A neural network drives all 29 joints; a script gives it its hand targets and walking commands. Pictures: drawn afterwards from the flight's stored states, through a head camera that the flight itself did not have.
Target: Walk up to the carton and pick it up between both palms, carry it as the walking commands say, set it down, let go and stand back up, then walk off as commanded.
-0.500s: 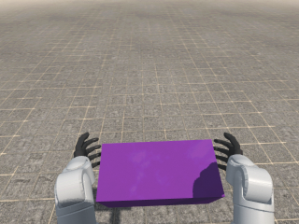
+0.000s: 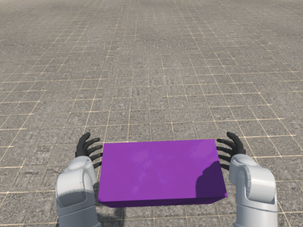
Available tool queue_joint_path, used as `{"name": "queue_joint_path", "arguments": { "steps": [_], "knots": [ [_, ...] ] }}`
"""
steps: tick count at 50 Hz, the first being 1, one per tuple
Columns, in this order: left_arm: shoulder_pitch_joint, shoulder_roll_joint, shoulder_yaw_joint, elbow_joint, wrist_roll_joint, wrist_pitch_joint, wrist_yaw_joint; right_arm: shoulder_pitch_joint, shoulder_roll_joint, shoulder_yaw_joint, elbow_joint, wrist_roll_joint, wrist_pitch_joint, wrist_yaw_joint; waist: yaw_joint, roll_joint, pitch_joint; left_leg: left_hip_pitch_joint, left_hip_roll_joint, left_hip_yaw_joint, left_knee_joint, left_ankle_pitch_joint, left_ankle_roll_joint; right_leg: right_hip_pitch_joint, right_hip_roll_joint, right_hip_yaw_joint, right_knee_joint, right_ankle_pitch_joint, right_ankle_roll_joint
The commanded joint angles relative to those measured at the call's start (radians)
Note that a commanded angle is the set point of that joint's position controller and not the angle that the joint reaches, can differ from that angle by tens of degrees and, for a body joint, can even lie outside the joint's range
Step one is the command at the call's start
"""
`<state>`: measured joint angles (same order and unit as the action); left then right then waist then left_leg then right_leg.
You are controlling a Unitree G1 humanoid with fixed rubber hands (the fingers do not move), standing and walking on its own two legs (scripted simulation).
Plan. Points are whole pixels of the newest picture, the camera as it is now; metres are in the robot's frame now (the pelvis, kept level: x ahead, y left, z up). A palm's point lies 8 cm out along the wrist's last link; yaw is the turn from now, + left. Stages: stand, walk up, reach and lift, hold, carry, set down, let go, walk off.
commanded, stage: carry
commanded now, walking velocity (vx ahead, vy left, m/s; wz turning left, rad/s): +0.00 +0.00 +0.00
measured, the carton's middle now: (160, 175) +0.27 +0.00 +0.00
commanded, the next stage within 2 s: none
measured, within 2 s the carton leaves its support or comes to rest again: neither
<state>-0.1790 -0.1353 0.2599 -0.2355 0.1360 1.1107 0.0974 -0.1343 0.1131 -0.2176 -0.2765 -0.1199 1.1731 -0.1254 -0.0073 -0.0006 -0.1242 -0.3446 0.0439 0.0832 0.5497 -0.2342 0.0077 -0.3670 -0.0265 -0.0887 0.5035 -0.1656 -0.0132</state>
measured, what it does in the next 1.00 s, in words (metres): stands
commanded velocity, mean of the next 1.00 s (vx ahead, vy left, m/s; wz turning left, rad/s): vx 0.00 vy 0.00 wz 0.00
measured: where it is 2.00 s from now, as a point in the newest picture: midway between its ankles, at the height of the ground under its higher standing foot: outside the picture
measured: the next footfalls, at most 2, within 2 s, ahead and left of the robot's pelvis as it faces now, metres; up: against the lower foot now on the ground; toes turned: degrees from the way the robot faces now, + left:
none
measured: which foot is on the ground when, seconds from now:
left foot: down 0.00-1.00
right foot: down 0.00-1.00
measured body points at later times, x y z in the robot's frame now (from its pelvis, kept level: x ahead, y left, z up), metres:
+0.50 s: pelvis +0.01 +0.02 +0.00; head -0.03 +0.02 +0.45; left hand +0.29 +0.20 +0.07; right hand +0.28 -0.17 +0.07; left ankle +0.03 +0.11 -0.73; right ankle +0.06 -0.11 -0.73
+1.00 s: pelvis +0.02 +0.01 +0.00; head -0.02 +0.01 +0.45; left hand +0.30 +0.19 +0.06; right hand +0.29 -0.18 +0.06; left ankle +0.03 +0.11 -0.73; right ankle +0.06 -0.11 -0.73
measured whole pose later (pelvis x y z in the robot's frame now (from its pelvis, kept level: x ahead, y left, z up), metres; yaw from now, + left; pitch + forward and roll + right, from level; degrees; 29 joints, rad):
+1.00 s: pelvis +0.02 +0.01 +0.00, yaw +0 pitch +2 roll +0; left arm -0.16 -0.13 0.26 -0.10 0.19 0.96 0.05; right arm -0.11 0.13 -0.22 -0.15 -0.19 1.01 -0.07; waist 0.01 0.00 -0.14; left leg -0.33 0.03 0.09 0.55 -0.26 0.01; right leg -0.36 -0.04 -0.08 0.53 -0.21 0.00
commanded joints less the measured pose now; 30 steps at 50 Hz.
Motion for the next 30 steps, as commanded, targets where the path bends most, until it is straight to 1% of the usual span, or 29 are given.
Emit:
{"name": "queue_joint_path", "arguments": {
  "steps": [1,4,6,8,9,11,13,16,17,18,19,20,21,22,23,25,26,27,28,29,30],
  "knots": [
    [-0.449,-0.836,-0.805,0.016,-0.428,0.061,-0.347,-0.612,0.769,0.751,-0.082,0.423,-0.016,0.367,0.009,0.011,-0.214,0.055,0.113,-0.115,-0.112,0.027,0.03,0.117,-0.102,0.1,-0.056,0.041,-0.011],
    [-0.468,-0.834,-0.802,0.023,-0.428,0.054,-0.348,-0.602,0.768,0.736,-0.06,0.411,-0.021,0.366,0.01,0.013,-0.198,0.064,0.112,-0.113,-0.112,0.036,0.034,0.101,-0.101,0.101,-0.05,0.052,-0.009],
    [-0.47,-0.83,-0.81,0.016,-0.429,0.05,-0.349,-0.614,0.766,0.738,-0.075,0.415,-0.027,0.365,0.01,0.012,-0.201,0.069,0.117,-0.12,-0.12,0.032,0.037,0.098,-0.099,0.098,-0.043,0.044,-0.009],
    [-0.473,-0.833,-0.802,0.03,-0.427,0.047,-0.35,-0.601,0.762,0.725,-0.062,0.404,-0.031,0.365,0.011,0.026,-0.197,0.061,0.114,-0.12,-0.121,0.014,0.038,0.1,-0.098,0.097,-0.041,0.048,-0.006],
    [-0.479,-0.829,-0.809,0.014,-0.431,0.046,-0.349,-0.604,0.769,0.732,-0.069,0.41,-0.034,0.363,0.011,0.018,-0.203,0.065,0.118,-0.125,-0.125,0.019,0.041,0.1,-0.098,0.095,-0.034,0.044,-0.005],
    [-0.474,-0.827,-0.797,0.032,-0.423,0.039,-0.35,-0.598,0.763,0.721,-0.054,0.399,-0.038,0.363,0.012,0.008,-0.198,0.062,0.113,-0.121,-0.119,0.03,0.04,0.104,-0.098,0.096,-0.038,0.061,-0.004],
    [-0.485,-0.827,-0.799,0.024,-0.425,0.036,-0.349,-0.602,0.771,0.724,-0.055,0.405,-0.041,0.364,0.012,0.016,-0.194,0.062,0.117,-0.126,-0.126,0.021,0.043,0.099,-0.096,0.092,-0.034,0.049,-0.003],
    [-0.471,-0.824,-0.783,0.044,-0.408,0.026,-0.347,-0.603,0.76,0.712,-0.05,0.394,-0.054,0.364,0.013,0.027,-0.206,0.063,0.114,-0.125,-0.126,0.024,0.041,0.112,-0.099,0.093,-0.034,0.055,-0.002],
    [-0.471,-0.828,-0.795,0.021,-0.418,0.027,-0.346,-0.597,0.767,0.726,-0.069,0.404,-0.052,0.363,0.013,0.02,-0.212,0.067,0.114,-0.126,-0.125,0.019,0.043,0.112,-0.099,0.092,-0.032,0.054,-0.002],
    [-0.471,-0.822,-0.781,0.04,-0.407,0.023,-0.345,-0.603,0.763,0.719,-0.055,0.398,-0.056,0.363,0.013,0.02,-0.21,0.068,0.114,-0.127,-0.127,0.023,0.043,0.112,-0.099,0.092,-0.033,0.05,-0.002],
    [-0.465,-0.828,-0.778,0.051,-0.406,0.02,-0.346,-0.616,0.757,0.72,-0.064,0.397,-0.059,0.362,0.013,0.013,-0.211,0.067,0.114,-0.126,-0.127,0.025,0.041,0.109,-0.098,0.089,-0.03,0.051,-0.002],
    [-0.46,-0.817,-0.76,0.074,-0.387,0.012,-0.345,-0.607,0.748,0.699,-0.032,0.38,-0.067,0.363,0.014,0.026,-0.215,0.067,0.115,-0.128,-0.128,0.026,0.043,0.116,-0.1,0.091,-0.03,0.054,-0.001],
    [-0.449,-0.806,-0.734,0.116,-0.363,0.001,-0.345,-0.597,0.739,0.677,0.006,0.359,-0.078,0.365,0.015,0.02,-0.211,0.061,0.112,-0.125,-0.127,0.02,0.041,0.116,-0.101,0.092,-0.034,0.052,0.0],
    [-0.455,-0.809,-0.754,0.076,-0.376,-0.004,-0.343,-0.596,0.749,0.696,-0.023,0.377,-0.082,0.364,0.014,0.021,-0.219,0.069,0.109,-0.123,-0.128,0.026,0.039,0.118,-0.1,0.088,-0.03,0.056,0.0],
    [-0.461,-0.811,-0.757,0.07,-0.378,-0.009,-0.344,-0.605,0.75,0.702,-0.029,0.377,-0.086,0.365,0.015,0.018,-0.214,0.066,0.11,-0.12,-0.121,0.029,0.039,0.113,-0.102,0.093,-0.032,0.061,0.001],
    [-0.464,-0.81,-0.733,0.101,-0.359,-0.027,-0.345,-0.609,0.746,0.682,-0.001,0.357,-0.102,0.365,0.014,0.007,-0.209,0.065,0.108,-0.118,-0.119,0.026,0.037,0.109,-0.102,0.09,-0.036,0.059,0.002],
    [-0.455,-0.807,-0.727,0.109,-0.352,-0.034,-0.343,-0.608,0.746,0.679,0.003,0.36,-0.109,0.366,0.015,0.017,-0.212,0.062,0.11,-0.123,-0.128,0.024,0.038,0.111,-0.102,0.091,-0.03,0.053,0.003],
    [-0.459,-0.813,-0.743,0.086,-0.362,-0.037,-0.343,-0.612,0.748,0.693,-0.021,0.366,-0.112,0.365,0.015,0.01,-0.208,0.061,0.109,-0.121,-0.125,0.022,0.038,0.107,-0.103,0.094,-0.032,0.055,0.002],
    [-0.445,-0.799,-0.711,0.129,-0.338,-0.047,-0.343,-0.596,0.743,0.669,0.026,0.344,-0.122,0.365,0.015,0.003,-0.205,0.061,0.108,-0.119,-0.121,0.017,0.037,0.105,-0.104,0.095,-0.038,0.049,0.003],
    [-0.458,-0.805,-0.725,0.107,-0.347,-0.052,-0.343,-0.609,0.746,0.679,0.006,0.352,-0.127,0.365,0.015,0.011,-0.207,0.061,0.108,-0.119,-0.124,0.02,0.037,0.109,-0.105,0.095,-0.038,0.053,0.002],
    [-0.448,-0.801,-0.715,0.123,-0.339,-0.056,-0.343,-0.605,0.743,0.67,0.019,0.345,-0.13,0.363,0.014,0.007,-0.213,0.059,0.106,-0.117,-0.121,0.009,0.037,0.109,-0.104,0.094,-0.037,0.048,0.002]
  ]
}}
